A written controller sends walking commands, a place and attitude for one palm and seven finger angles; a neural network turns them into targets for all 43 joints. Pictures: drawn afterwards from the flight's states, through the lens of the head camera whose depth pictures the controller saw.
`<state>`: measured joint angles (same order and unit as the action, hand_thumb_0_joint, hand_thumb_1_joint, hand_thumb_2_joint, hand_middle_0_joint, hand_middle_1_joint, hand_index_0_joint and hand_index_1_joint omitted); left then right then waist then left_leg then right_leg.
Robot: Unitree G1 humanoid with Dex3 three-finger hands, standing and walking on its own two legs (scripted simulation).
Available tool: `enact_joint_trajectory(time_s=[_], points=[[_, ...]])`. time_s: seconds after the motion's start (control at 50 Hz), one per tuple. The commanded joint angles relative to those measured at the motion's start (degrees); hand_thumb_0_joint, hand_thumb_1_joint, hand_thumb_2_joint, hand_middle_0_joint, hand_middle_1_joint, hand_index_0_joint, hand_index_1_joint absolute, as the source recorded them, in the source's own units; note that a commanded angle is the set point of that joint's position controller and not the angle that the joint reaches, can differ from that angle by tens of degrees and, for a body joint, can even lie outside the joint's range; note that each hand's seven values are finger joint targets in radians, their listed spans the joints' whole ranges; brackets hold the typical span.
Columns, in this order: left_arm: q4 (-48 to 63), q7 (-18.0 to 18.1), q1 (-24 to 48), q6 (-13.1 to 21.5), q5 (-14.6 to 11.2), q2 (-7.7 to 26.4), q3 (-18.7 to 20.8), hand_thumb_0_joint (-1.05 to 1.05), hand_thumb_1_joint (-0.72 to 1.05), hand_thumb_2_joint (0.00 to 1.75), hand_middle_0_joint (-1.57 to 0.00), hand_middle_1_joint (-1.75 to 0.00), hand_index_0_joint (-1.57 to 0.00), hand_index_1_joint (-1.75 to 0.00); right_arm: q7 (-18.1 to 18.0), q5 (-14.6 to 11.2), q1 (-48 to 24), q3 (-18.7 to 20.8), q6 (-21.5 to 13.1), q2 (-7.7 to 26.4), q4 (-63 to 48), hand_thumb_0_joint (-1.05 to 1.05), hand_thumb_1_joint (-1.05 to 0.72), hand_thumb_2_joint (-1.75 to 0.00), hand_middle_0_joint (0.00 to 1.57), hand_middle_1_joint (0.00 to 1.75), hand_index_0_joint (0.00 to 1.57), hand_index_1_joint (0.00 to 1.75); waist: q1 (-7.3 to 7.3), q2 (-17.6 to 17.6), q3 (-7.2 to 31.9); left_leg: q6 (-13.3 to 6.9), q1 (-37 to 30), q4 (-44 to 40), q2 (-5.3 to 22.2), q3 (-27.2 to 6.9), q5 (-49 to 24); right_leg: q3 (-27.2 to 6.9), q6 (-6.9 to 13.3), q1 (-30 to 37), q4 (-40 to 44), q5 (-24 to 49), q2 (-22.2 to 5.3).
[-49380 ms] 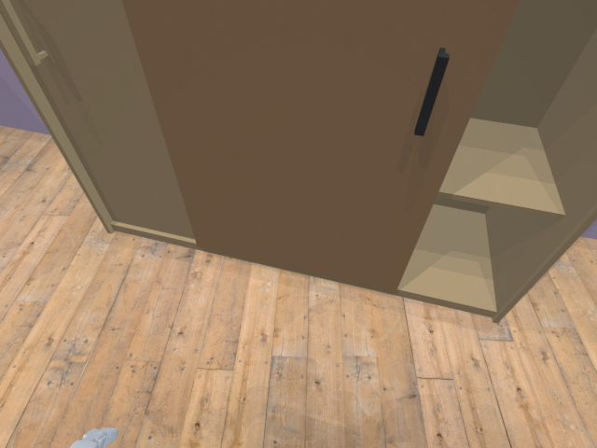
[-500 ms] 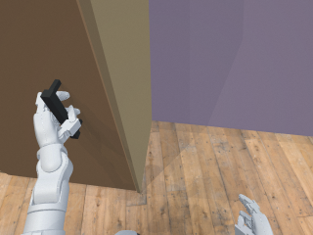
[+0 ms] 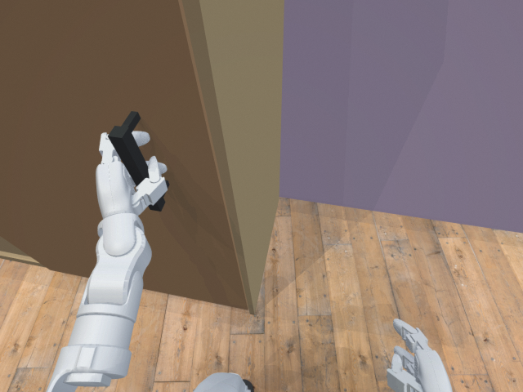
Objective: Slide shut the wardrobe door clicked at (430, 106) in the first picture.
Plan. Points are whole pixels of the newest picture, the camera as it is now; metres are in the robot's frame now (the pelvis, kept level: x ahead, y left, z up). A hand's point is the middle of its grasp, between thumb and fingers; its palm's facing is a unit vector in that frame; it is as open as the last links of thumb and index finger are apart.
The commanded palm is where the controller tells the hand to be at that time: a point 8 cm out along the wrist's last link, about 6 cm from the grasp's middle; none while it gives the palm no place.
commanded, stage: step sideways, sliding the door along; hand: left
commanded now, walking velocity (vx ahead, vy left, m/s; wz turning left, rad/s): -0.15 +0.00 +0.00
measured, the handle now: (146, 165) +0.38 +0.27 +0.10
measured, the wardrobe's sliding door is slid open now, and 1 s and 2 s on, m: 0.00 0.00 0.00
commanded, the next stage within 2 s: none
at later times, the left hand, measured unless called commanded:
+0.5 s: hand (158, 183) +0.34 +0.23 +0.11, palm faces +0.42 -0.90 -0.08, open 6.5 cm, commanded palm +0.31 +0.12 +0.10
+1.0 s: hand (156, 186) +0.34 +0.23 +0.11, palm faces +0.35 -0.94 -0.07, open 6.4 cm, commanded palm +0.31 +0.12 +0.10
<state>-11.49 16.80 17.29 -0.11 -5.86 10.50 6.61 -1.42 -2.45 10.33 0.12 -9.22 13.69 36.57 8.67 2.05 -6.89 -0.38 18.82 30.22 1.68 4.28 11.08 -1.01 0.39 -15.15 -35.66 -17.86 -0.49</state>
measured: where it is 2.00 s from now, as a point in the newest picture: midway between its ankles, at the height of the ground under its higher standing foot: outside the picture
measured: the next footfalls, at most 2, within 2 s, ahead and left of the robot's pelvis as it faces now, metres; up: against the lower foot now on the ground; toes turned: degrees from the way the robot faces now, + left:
right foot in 1.82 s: -0.08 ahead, -0.09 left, +0.00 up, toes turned -2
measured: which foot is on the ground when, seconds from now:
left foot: down 0.00-1.00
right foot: down 0.00-0.18, up 0.20-1.00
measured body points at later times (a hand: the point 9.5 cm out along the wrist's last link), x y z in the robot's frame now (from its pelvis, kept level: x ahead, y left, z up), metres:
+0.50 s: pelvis -0.01 +0.03 +0.00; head +0.06 +0.02 +0.44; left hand +0.32 +0.28 +0.12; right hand +0.21 -0.14 -0.12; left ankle +0.05 +0.12 -0.73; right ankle -0.03 -0.12 -0.72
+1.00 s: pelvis -0.03 +0.06 -0.01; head +0.04 +0.04 +0.44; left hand +0.31 +0.28 +0.12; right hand +0.20 -0.12 -0.12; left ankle +0.05 +0.12 -0.73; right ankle -0.06 -0.09 -0.72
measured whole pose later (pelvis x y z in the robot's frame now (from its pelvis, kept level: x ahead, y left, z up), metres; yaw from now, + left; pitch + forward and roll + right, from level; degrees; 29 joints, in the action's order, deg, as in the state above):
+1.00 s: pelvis -0.03 +0.06 -0.01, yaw +2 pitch +1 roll -1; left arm -16.6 15.2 24.7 3.3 -6.5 4.3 -3.9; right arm 3.0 -2.4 9.1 -0.2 -10.1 15.1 36.7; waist 12.0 6.0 -7.4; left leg -5.7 23.4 31.8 -3.3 4.8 9.5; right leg -2.8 2.7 -16.2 -42.0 -24.3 -0.7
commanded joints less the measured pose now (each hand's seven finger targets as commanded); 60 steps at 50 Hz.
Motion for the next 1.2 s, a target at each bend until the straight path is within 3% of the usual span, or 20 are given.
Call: enact_joint_trajectory(time_s=[0.0, 0.06, 0.08, 0.1, 0.14, 0.16, 0.2, 0.22, 0.34, 0.4, 0.58, 0.6, 0.68, 0.76, 1.02, 1.04, 1.06, 1.08, 1.12, 1.18], points=[[22.2, -10.1, 20.9, 8.5, 5.4, -15.6, -32.6, 0.00, 0.90, 0.90, -0.45, -1.40, -0.45, -1.40, 0.3, 0.1, -4.5, 1.5, -2.9, 5.8, -8.1, 0.00, -0.90, -0.90, 0.20, 0.30, 0.20, 0.30, -10.09, 4.3, 22.5, -2.7, -14.9, -4.5, 12.0, -6.1, -13.2, -3.4, 0.3, 0.5, 4.2, 11.9, -2.0], [23.0, -10.0, 22.0, 8.9, 5.4, -16.8, -33.2, 0.00, 0.90, 0.90, -0.45, -1.40, -0.45, -1.40, 0.4, -0.5, -3.3, 2.0, -2.5, 5.5, -7.6, 0.00, -0.90, -0.90, 0.20, 0.30, 0.20, 0.30, -10.68, -2.7, 26.3, -2.0, -18.3, 0.3, 10.8, -6.1, -19.7, -7.5, 1.0, -0.2, 4.7, 23.1, -3.9], [23.3, -10.1, 22.5, 9.0, 5.5, -17.0, -33.3, 0.00, 0.90, 0.90, -0.45, -1.40, -0.45, -1.40, 0.4, -0.5, -3.2, 2.2, -2.5, 5.9, -7.5, 0.00, -0.90, -0.90, 0.20, 0.30, 0.20, 0.30, -10.84, -2.0, 27.5, -1.9, -19.9, 0.2, 10.9, -6.1, -22.3, -6.9, 0.8, -0.6, 3.8, 22.7, -3.5], [22.9, -9.8, 22.8, 8.9, 5.3, -17.3, -33.8, 0.00, 0.90, 0.90, -0.45, -1.40, -0.45, -1.40, 0.4, -0.7, -3.9, 2.3, -2.5, 6.5, -7.4, 0.00, -0.90, -0.90, 0.20, 0.30, 0.20, 0.30, -10.82, 0.9, 27.1, -2.5, -19.8, -1.0, 11.9, -6.8, -23.6, -4.7, 0.2, -1.0, 1.7, 18.6, -2.8], [23.6, -10.2, 22.4, 9.2, 4.9, -19.3, -35.5, 0.00, 0.90, 0.90, -0.45, -1.40, -0.45, -1.40, 0.8, -0.6, -4.3, 2.0, -2.8, 6.0, -8.4, 0.00, -0.90, -0.90, 0.20, 0.30, 0.20, 0.30, -10.47, 6.1, 27.6, -4.1, -21.3, -4.2, 14.6, -9.3, -23.9, -2.1, -0.1, -4.2, -4.5, 1.7, -0.6], [24.4, -10.5, 23.4, 9.4, 4.7, -20.3, -36.6, 0.00, 0.90, 0.90, -0.45, -1.40, -0.45, -1.40, 1.1, -0.5, -4.4, 1.9, -3.0, 5.9, -8.8, 0.00, -0.90, -0.90, 0.20, 0.30, 0.20, 0.30, -10.37, 6.9, 27.3, -4.9, -22.1, -5.7, 15.5, -10.6, -21.8, -1.5, 0.1, -6.0, -7.0, -4.6, -0.1], [22.9, -10.6, 25.6, 9.5, 4.3, -21.3, -37.8, 0.00, 0.90, 0.90, -0.45, -1.40, -0.45, -1.40, 1.4, -0.4, -4.2, 1.7, -3.3, 5.9, -8.7, 0.00, -0.90, -0.90, 0.20, 0.30, 0.20, 0.30, -10.35, 5.1, 26.1, -6.1, -20.6, -8.0, 16.4, -13.1, -15.4, -1.9, 0.5, -7.0, -10.2, -8.7, -0.5], [22.6, -10.7, 25.7, 9.5, 4.1, -22.1, -38.4, 0.00, 0.90, 0.90, -0.45, -1.40, -0.45, -1.40, 1.6, -0.4, -4.6, 1.5, -3.5, 5.4, -8.6, 0.00, -0.90, -0.90, 0.20, 0.30, 0.20, 0.30, -10.24, 4.0, 25.6, -6.9, -21.2, -7.6, 16.8, -12.4, -14.5, -2.2, 0.5, -7.4, -10.0, -7.8, -0.6], [21.6, -11.6, 28.9, 10.0, 4.5, -25.3, -41.9, 0.00, 0.90, 0.90, -0.45, -1.40, -0.45, -1.40, 2.6, -0.4, -3.9, 1.4, -4.3, 5.6, -8.4, 0.00, -0.90, -0.90, 0.20, 0.30, 0.20, 0.30, -10.39, 4.1, 25.7, -6.3, -21.0, -6.8, 15.4, -10.7, -13.1, -2.5, 0.9, -6.4, -7.8, -4.7, -0.8], [21.8, -12.0, 29.8, 10.3, 4.5, -26.5, -43.6, 0.00, 0.90, 0.90, -0.45, -1.40, -0.45, -1.40, 3.2, -0.4, -3.4, 1.4, -4.7, 5.9, -8.6, 0.00, -0.90, -0.90, 0.20, 0.30, 0.20, 0.30, -10.58, 3.1, 26.2, -6.3, -21.1, -6.4, 15.2, -12.3, -16.2, -2.7, 1.0, -6.1, -8.0, -4.8, -0.7], [24.3, -13.1, 30.8, 11.1, 4.2, -27.7, -45.0, 0.00, 0.90, 0.90, -0.45, -1.40, -0.45, -1.40, 4.5, -0.5, -2.8, 1.2, -5.2, 5.7, -8.8, 0.00, -0.90, -0.90, 0.20, 0.30, 0.20, 0.30, -10.83, 2.1, 29.9, -6.9, -27.4, -3.1, 15.5, -11.5, -29.5, -2.9, 0.8, -8.1, -8.5, -5.6, -1.2], [22.9, -13.0, 30.6, 10.8, 4.1, -27.7, -44.9, 0.00, 0.90, 0.90, -0.45, -1.40, -0.45, -1.40, 4.5, -0.6, -2.9, 1.4, -5.1, 6.2, -8.8, 0.00, -0.90, -0.90, 0.20, 0.30, 0.20, 0.30, -10.99, 0.5, 29.1, -7.0, -25.3, -3.6, 15.6, -12.4, -27.5, -2.9, 0.8, -7.3, -9.3, -5.8, -1.2], [22.9, -13.4, 31.9, 10.9, 4.2, -28.4, -45.2, 0.00, 0.90, 0.90, -0.45, -1.40, -0.45, -1.40, 4.6, -0.5, -3.5, 1.4, -4.8, 5.9, -8.8, 0.00, -0.90, -0.90, 0.20, 0.30, 0.20, 0.30, -10.81, 2.3, 29.6, -6.5, -24.8, -4.7, 15.4, -11.9, -20.9, -2.8, 1.1, -7.3, -9.2, -6.3, -1.0], [21.1, -13.6, 33.2, 10.8, 4.1, -28.8, -45.3, 0.00, 0.90, 0.90, -0.45, -1.40, -0.45, -1.40, 4.4, -0.4, -4.0, 1.4, -4.3, 6.0, -8.7, 0.00, -0.90, -0.90, 0.20, 0.30, 0.20, 0.30, -10.68, 1.5, 29.1, -6.0, -22.6, -6.2, 15.1, -12.1, -14.8, -2.4, 1.5, -6.2, -8.4, -6.4, -0.7], [15.7, -14.1, 36.4, 10.9, 3.7, -29.7, -45.4, 0.00, 0.90, 0.90, -0.45, -1.40, -0.45, -1.40, 4.0, -0.2, -4.0, 1.3, -3.5, 6.6, -7.6, 0.00, -0.90, -0.90, 0.20, 0.30, 0.20, 0.30, -10.39, 2.2, 30.3, -3.5, -22.9, -8.4, 14.2, -12.0, -9.3, -2.2, 2.6, -6.1, -7.4, -8.0, -0.2], [9.2, -12.0, 31.4, 10.8, 3.9, -6.9, -22.1, 0.00, 0.90, 0.90, -0.45, -1.40, -0.45, -1.40, 2.2, 0.6, -1.4, 2.5, -2.2, 7.6, -4.2, 0.00, -0.90, -0.90, 0.20, 0.30, 0.20, 0.30, -10.00, 1.1, 29.9, -2.4, -25.0, -11.6, 15.2, -13.0, -8.5, -2.9, 1.7, -7.3, -8.5, -7.3, 0.0], [10.7, -12.8, 27.8, 10.2, 3.6, -12.0, -26.7, 0.00, 0.90, 0.90, -0.45, -1.40, -0.45, -1.40, 1.9, 1.0, -1.1, 2.0, -1.3, 7.4, -5.6, 0.00, -0.90, -0.90, 0.20, 0.30, 0.20, 0.30, -9.44, -0.8, 29.8, -1.5, -24.4, -11.8, 16.0, -14.4, -9.7, -2.0, 1.3, -6.5, -8.0, -7.3, 0.2], [12.7, -13.5, 28.4, 10.1, 3.2, -14.6, -28.6, 0.00, 0.90, 0.90, -0.45, -1.40, -0.45, -1.40, 1.9, 1.0, -2.1, 1.6, -0.9, 7.0, -6.0, 0.00, -0.90, -0.90, 0.20, 0.30, 0.20, 0.30, -9.83, 0.8, 30.1, -1.2, -25.8, -12.9, 16.9, -14.2, -10.8, -2.1, 1.2, -6.8, -7.8, -8.3, 0.5], [12.4, -13.6, 28.1, 9.5, 3.0, -14.5, -28.3, 0.00, 0.90, 0.90, -0.45, -1.40, -0.45, -1.40, 1.7, 1.1, -2.3, 1.7, -0.4, 7.4, -6.4, 0.00, -0.90, -0.90, 0.20, 0.30, 0.20, 0.30, -9.97, 2.0, 29.4, -0.5, -25.7, -14.8, 17.9, -14.3, -9.9, -2.1, 1.4, -6.5, -8.6, -9.6, 1.0], [10.7, -13.3, 27.8, 8.7, 3.0, -13.1, -26.5, 0.00, 0.90, 0.90, -0.45, -1.40, -0.45, -1.40, 1.2, 1.2, -1.7, 1.9, 0.0, 7.9, -6.9, 0.00, -0.90, -0.90, 0.20, 0.30, 0.20, 0.30, -10.11, 0.5, 28.9, -0.1, -26.7, -15.4, 18.5, -12.6, -11.4, -1.6, 1.4, -6.1, -8.5, -8.9, 1.6]])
